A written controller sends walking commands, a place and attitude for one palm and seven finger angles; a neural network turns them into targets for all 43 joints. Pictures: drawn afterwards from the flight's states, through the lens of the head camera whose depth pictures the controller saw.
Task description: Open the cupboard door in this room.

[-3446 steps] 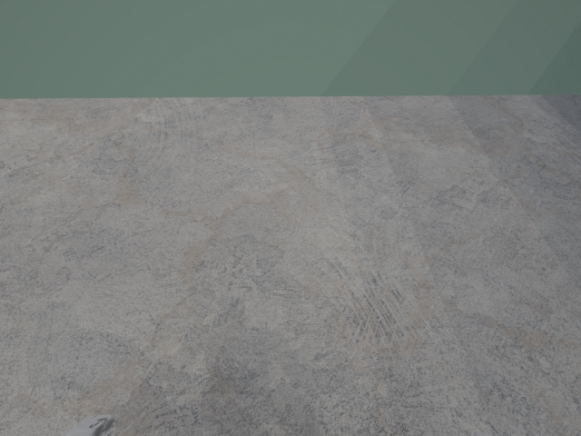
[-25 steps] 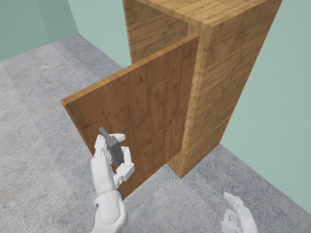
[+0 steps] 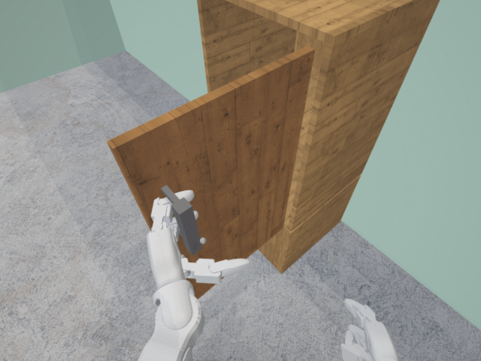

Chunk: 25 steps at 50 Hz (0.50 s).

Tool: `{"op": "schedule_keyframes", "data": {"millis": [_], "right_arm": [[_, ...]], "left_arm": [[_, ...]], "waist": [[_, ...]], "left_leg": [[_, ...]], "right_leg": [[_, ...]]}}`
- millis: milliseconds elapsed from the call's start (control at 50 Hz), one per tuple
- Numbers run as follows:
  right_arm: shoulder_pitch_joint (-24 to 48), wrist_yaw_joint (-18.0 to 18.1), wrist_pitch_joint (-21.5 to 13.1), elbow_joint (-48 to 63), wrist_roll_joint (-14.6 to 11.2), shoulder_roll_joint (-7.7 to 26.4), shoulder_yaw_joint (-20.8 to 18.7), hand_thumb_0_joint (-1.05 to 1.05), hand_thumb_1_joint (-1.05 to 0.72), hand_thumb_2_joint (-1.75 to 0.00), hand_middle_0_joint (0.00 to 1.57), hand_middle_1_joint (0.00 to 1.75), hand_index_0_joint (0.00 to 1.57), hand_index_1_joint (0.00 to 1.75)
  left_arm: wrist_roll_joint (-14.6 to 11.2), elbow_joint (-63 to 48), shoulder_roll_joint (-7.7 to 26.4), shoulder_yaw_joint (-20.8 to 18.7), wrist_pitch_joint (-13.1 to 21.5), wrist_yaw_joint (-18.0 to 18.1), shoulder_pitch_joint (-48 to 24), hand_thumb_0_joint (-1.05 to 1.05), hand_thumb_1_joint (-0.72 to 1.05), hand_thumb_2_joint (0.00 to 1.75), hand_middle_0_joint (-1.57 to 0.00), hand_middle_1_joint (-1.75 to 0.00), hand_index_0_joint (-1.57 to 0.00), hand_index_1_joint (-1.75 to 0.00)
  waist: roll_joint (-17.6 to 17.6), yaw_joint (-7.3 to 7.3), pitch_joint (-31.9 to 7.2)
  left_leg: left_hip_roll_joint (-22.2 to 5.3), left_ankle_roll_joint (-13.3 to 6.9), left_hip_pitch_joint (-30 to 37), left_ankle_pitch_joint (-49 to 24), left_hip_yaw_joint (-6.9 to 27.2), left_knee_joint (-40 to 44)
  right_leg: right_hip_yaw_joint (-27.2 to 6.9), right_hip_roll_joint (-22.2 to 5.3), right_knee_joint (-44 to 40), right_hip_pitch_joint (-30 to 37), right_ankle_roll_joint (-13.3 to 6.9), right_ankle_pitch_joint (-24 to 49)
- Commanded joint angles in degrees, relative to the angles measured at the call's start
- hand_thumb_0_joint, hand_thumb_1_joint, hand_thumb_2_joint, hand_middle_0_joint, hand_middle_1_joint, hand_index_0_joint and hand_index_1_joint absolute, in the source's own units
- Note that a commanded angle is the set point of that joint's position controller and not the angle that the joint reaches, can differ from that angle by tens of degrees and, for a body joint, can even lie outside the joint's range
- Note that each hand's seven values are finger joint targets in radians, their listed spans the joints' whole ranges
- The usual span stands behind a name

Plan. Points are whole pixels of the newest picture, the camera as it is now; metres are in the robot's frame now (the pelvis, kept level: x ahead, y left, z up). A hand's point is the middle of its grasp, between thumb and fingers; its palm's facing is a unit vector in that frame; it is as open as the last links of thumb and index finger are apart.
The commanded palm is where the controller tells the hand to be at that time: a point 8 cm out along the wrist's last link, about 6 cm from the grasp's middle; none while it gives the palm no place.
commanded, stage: open thumb and fingers to let go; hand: left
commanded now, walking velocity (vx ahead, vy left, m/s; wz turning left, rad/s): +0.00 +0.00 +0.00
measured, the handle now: (181, 220) +0.32 +0.12 +0.07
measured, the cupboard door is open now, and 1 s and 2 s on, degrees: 91 94 94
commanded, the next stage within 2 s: slide the hand sideways off the handle in 0.22 s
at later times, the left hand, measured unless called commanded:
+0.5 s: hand (200, 260) +0.25 +0.08 +0.07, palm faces -0.05 -1.00 -0.08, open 15.9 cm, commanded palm +0.24 +0.11 +0.07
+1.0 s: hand (184, 285) +0.21 +0.10 +0.07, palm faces -0.03 -1.00 -0.02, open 16.3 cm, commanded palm +0.18 +0.15 +0.07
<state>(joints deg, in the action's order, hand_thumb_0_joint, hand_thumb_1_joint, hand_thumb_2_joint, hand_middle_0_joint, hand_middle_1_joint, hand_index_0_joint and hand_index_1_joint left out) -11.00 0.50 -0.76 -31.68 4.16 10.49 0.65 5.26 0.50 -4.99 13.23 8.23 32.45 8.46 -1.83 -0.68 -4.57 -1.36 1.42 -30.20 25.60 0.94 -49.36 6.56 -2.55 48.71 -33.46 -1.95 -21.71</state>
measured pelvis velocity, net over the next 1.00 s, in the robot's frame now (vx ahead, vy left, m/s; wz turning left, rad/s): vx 0.00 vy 0.02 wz -0.02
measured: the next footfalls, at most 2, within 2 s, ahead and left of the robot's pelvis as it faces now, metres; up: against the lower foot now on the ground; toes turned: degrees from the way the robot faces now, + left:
none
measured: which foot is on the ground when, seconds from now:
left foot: down 0.00-1.00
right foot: down 0.00-1.00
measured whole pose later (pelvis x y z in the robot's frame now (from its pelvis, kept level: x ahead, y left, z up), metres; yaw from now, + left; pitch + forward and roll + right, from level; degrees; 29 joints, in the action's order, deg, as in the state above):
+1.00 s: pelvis +0.00 +0.02 -0.01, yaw -1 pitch +8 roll +0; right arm -15.4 0.2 -6.4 -23.7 1.1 11.8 2.0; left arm -0.9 -17.7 4.5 12.2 12.1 3.6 27.9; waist -2.1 -1.2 -4.2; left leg -0.7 -0.1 -33.5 28.6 -0.7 -54.2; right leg 4.6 -3.2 53.3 -37.2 -0.5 -23.8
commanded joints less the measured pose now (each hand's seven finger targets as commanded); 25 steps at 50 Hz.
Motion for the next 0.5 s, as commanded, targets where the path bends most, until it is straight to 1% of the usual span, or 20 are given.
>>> {"op": "schedule_keyframes", "data": {"millis": [0,40,60,80,100,140,160,180,200,220,300,320,340,360,380,400,420,440,460,480], "right_arm": [[5.9,0.3,-2.6,9.3,-0.3,4.8,-1.5,0.00,-0.90,-0.90,0.20,0.30,0.20,0.30],[6.1,0.2,-2.6,9.3,-0.3,4.8,-1.4,0.00,-0.90,-0.90,0.20,0.30,0.20,0.30],[6.3,0.3,-2.6,9.2,-0.3,4.9,-1.5,0.00,-0.90,-0.90,0.20,0.30,0.20,0.30],[6.4,0.2,-2.5,9.1,-0.3,4.9,-1.5,0.00,-0.90,-0.90,0.20,0.30,0.20,0.30],[6.3,0.2,-2.6,9.1,-0.3,4.7,-1.6,0.00,-0.90,-0.90,0.20,0.30,0.20,0.30],[6.2,-0.1,-2.6,9.2,-0.4,4.6,-1.6,0.00,-0.90,-0.90,0.20,0.30,0.20,0.30],[6.2,-0.2,-2.6,9.1,-0.4,4.7,-1.6,0.00,-0.90,-0.90,0.20,0.30,0.20,0.30],[6.6,-0.3,-2.7,9.1,-0.5,4.7,-1.5,0.00,-0.90,-0.90,0.20,0.30,0.20,0.30],[6.5,-0.4,-2.7,9.0,-0.5,4.7,-1.5,0.00,-0.90,-0.90,0.20,0.30,0.20,0.30],[6.5,-0.5,-2.8,9.1,-0.4,4.7,-1.6,0.00,-0.90,-0.90,0.20,0.30,0.20,0.30],[7.0,-0.3,-2.6,8.9,-0.5,4.7,-1.4,0.00,-0.90,-0.90,0.20,0.30,0.20,0.30],[2.5,-0.4,-2.8,6.8,-0.8,6.7,-1.1,0.00,-0.90,-0.90,0.20,0.30,0.20,0.30],[2.1,0.2,-3.2,8.7,-1.2,6.5,-1.6,0.00,-0.90,-0.90,0.20,0.30,0.20,0.30],[2.4,0.7,-3.5,9.4,-1.4,6.9,-1.4,0.00,-0.90,-0.90,0.20,0.30,0.20,0.30],[2.0,1.0,-4.2,9.9,-2.0,6.7,-1.2,0.00,-0.90,-0.90,0.20,0.30,0.20,0.30],[1.6,1.2,-5.1,10.2,-2.5,6.8,-0.9,0.00,-0.90,-0.90,0.20,0.30,0.20,0.30],[1.7,1.5,-6.0,11.0,-3.2,6.9,-0.8,0.00,-0.90,-0.90,0.20,0.30,0.20,0.30],[2.1,1.7,-6.8,11.9,-3.7,6.8,-0.5,0.00,-0.90,-0.90,0.20,0.30,0.20,0.30],[2.9,1.8,-7.5,12.2,-4.3,6.7,-0.1,0.00,-0.90,-0.90,0.20,0.30,0.20,0.30],[2.8,1.9,-8.1,12.2,-4.5,6.8,-0.1,0.00,-0.90,-0.90,0.20,0.30,0.20,0.30]], "left_arm": [[1.7,-12.1,-5.6,2.2,3.3,0.6,-12.3,0.00,-0.50,0.30,-0.22,-0.75,-0.22,-0.75],[1.6,-11.6,-6.5,2.8,3.1,0.8,-12.7,0.00,-0.50,0.30,-0.21,-0.65,-0.21,-0.65],[1.7,-11.1,-5.4,2.0,3.0,1.0,-13.2,0.00,-0.50,0.30,-0.20,-0.60,-0.20,-0.60],[1.7,-11.8,-5.5,2.1,3.1,1.1,-14.0,0.00,-0.50,0.30,-0.19,-0.55,-0.19,-0.55],[1.9,-11.5,-6.3,2.8,3.1,1.3,-13.3,0.00,-0.50,0.30,-0.18,-0.50,-0.18,-0.50],[2.0,-11.6,-7.4,3.8,2.9,1.4,-12.9,0.00,-0.50,0.30,-0.17,-0.40,-0.17,-0.40],[2.1,-11.1,-7.4,3.6,2.8,1.6,-12.8,0.00,-0.50,0.30,-0.16,-0.35,-0.16,-0.35],[2.1,-11.2,-8.2,4.4,2.6,1.6,-13.3,0.00,-0.50,0.30,-0.15,-0.30,-0.15,-0.30],[2.2,-11.5,-8.4,4.6,2.7,1.7,-14.1,0.00,-0.50,0.30,-0.15,-0.30,-0.15,-0.30],[2.2,-11.4,-8.6,4.7,2.6,1.8,-13.7,0.00,-0.50,0.30,-0.15,-0.30,-0.15,-0.30],[1.7,-11.3,-7.4,3.5,2.3,2.0,-15.3,0.00,-0.50,0.30,-0.15,-0.30,-0.15,-0.30],[7.0,-10.8,-1.4,13.8,4.4,-9.6,-16.3,0.00,-0.50,0.30,-0.15,-0.30,-0.15,-0.30],[4.8,-14.0,2.9,8.6,6.8,-15.9,-18.2,0.00,-0.50,0.30,-0.15,-0.30,-0.15,-0.30],[3.4,-15.6,4.6,8.4,8.1,-20.8,-18.2,0.00,-0.50,0.30,-0.15,-0.30,-0.15,-0.30],[1.9,-16.7,5.3,8.2,9.0,-25.2,-18.9,0.00,-0.50,0.30,-0.15,-0.30,-0.15,-0.30],[-0.2,-15.9,5.0,8.8,9.3,-29.5,-17.8,0.00,-0.50,0.30,-0.15,-0.30,-0.15,-0.30],[-3.1,-16.0,5.0,7.9,9.2,-32.7,-16.7,0.00,-0.50,0.30,-0.15,-0.30,-0.15,-0.30],[-6.1,-15.8,3.9,6.9,8.5,-34.2,-15.5,0.00,-0.50,0.30,-0.15,-0.30,-0.15,-0.30],[-8.4,-15.7,2.7,6.3,7.6,-34.6,-15.7,0.00,-0.50,0.30,-0.15,-0.30,-0.15,-0.30],[-9.8,-14.6,3.2,4.1,6.9,-33.9,-14.2,0.00,-0.50,0.30,-0.15,-0.30,-0.15,-0.30]], "waist": [[5.3,0.67,-11.6],[5.2,0.63,-11.2],[5.5,0.52,-11.1],[4.3,0.61,-11.3],[4.9,0.50,-11.6],[4.0,0.54,-11.9],[5.0,0.54,-11.5],[4.5,0.84,-10.6],[4.3,1.05,-10.7],[4.8,0.77,-11.1],[5.3,0.52,-11.1],[8.7,5.29,-7.5],[6.6,3.57,-11.3],[4.1,3.07,-13.0],[2.1,3.06,-13.3],[1.7,3.46,-12.2],[2.2,3.41,-11.7],[2.9,2.93,-10.5],[2.5,2.88,-9.4],[4.5,2.56,-7.6]], "left_leg": [[2.2,-1.7,0.7,-9.7,-0.3,6.9],[2.3,-1.7,0.6,-9.3,-0.3,7.1],[2.2,-1.7,0.5,-9.2,-0.2,7.2],[2.1,-1.7,0.8,-9.2,-0.3,7.1],[2.1,-1.7,1.1,-9.7,-0.2,7.2],[2.0,-1.6,1.4,-10.4,-0.2,7.2],[1.9,-1.5,1.3,-10.6,0.0,7.3],[1.8,-1.5,1.1,-10.0,0.1,7.2],[1.7,-1.5,1.4,-9.9,0.2,7.1],[1.8,-1.5,1.1,-9.5,0.3,7.1],[2.1,-1.6,0.7,-8.6,0.2,7.1],[2.0,-2.7,1.5,-9.0,0.0,6.1],[2.3,-3.0,0.9,-9.4,-0.1,5.9],[2.4,-3.2,1.6,-9.7,-0.4,5.5],[2.5,-3.0,2.1,-9.2,-0.2,5.8],[2.5,-3.1,2.4,-8.7,0.0,5.9],[2.4,-2.9,2.3,-7.7,0.2,6.2],[2.5,-2.7,1.6,-5.9,0.5,6.8],[2.5,-2.5,1.3,-4.3,0.9,7.4],[2.3,-2.1,0.4,-2.6,1.3,7.9]], "right_leg": [[-3.8,1.0,-9.1,9.6,0.2,6.2],[-3.6,1.1,-9.2,9.4,0.2,5.6],[-3.7,1.1,-9.5,9.5,0.1,5.2],[-3.8,1.1,-9.3,9.2,0.1,5.2],[-3.5,1.2,-9.0,9.4,0.0,5.8],[-3.0,1.4,-8.4,9.1,-0.1,6.6],[-2.8,1.5,-8.4,9.2,-0.1,6.7],[-2.7,1.5,-8.3,8.2,-0.1,5.9],[-2.6,1.5,-8.1,7.8,-0.1,5.5],[-2.5,1.6,-7.9,7.7,-0.1,4.9],[-3.0,1.4,-8.7,8.0,0.0,3.6],[-4.7,1.0,-8.3,5.5,0.2,8.3],[-4.7,0.8,-7.2,7.4,0.0,10.2],[-5.2,0.6,-6.6,8.5,-0.1,11.3],[-5.0,0.5,-6.2,8.2,-0.2,10.7],[-4.9,0.6,-6.4,7.7,-0.2,10.3],[-4.6,0.8,-6.8,7.5,-0.1,9.0],[-4.2,1.1,-7.3,7.3,0.1,6.5],[-3.8,1.2,-7.8,6.5,0.1,3.6],[-3.3,1.4,-8.2,5.7,0.3,1.1]]}}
